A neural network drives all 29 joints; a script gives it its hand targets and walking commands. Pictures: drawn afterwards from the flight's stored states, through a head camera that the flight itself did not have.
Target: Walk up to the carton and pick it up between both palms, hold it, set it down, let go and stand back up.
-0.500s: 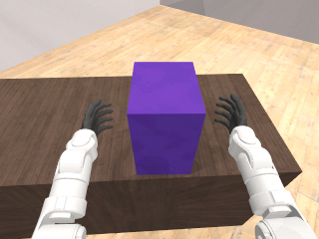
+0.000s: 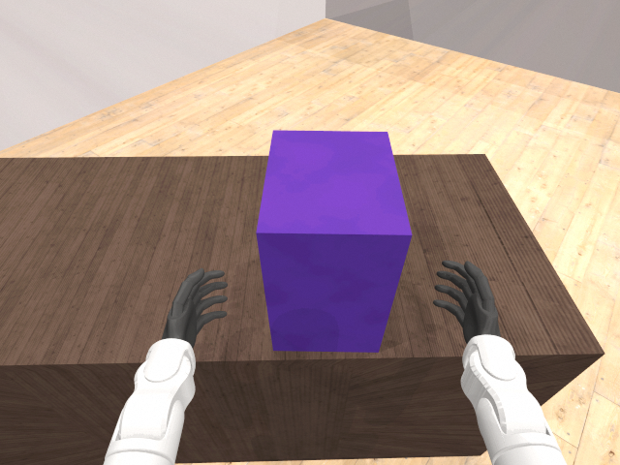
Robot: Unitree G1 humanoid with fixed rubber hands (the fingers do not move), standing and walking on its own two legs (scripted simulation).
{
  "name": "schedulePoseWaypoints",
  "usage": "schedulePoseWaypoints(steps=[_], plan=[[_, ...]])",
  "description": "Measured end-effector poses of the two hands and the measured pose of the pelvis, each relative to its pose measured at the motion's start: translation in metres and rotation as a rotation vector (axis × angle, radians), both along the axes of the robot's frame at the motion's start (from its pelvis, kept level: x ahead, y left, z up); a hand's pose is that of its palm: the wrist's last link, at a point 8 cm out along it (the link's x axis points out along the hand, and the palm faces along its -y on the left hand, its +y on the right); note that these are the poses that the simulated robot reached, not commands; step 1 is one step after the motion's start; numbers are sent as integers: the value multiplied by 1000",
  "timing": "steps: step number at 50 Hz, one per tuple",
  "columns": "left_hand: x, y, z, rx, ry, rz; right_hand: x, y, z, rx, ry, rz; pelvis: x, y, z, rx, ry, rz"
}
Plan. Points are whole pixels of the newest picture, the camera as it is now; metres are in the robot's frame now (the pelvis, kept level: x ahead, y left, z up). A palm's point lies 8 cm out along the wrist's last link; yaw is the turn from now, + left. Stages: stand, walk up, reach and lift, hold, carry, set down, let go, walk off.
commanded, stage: set down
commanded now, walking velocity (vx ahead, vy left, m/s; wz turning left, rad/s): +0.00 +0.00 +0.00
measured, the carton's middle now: (327, 245) +0.46 +0.00 +0.02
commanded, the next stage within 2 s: let go in 1.68 s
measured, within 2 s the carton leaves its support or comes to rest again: neither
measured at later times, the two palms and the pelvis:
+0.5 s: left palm (173, 403) +0.22 +0.21 -0.03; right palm (466, 390) +0.23 -0.18 -0.02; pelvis +0.02 +0.00 +0.00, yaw +1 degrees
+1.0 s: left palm (172, 430) +0.20 +0.21 -0.05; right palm (483, 425) +0.20 -0.20 -0.05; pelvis +0.02 +0.00 +0.00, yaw -1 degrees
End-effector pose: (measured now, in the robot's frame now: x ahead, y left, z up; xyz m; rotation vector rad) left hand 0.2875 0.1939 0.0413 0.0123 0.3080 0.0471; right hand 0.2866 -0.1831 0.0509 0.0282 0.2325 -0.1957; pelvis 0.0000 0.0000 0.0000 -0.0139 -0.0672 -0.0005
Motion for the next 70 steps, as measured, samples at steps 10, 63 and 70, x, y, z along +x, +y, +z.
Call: schedulePoseWaypoints(steps=[10,63,70], plan=[[-16,3,-24,26,-21,-2,-23,5,-36,16,70,34,9,-5,1,3,16,12],[-103,20,-104,96,341,48,-96,-24,-112,-76,348,96,28,-8,1,6,-16,-4],[-109,21,-103,115,362,41,-102,-32,-113,-100,351,109,30,-10,1,3,-25,3]])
